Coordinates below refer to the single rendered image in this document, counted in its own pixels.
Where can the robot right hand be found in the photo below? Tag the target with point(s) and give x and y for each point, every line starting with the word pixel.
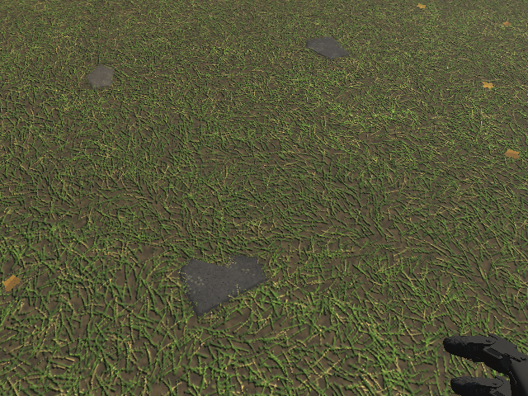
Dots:
pixel 496 353

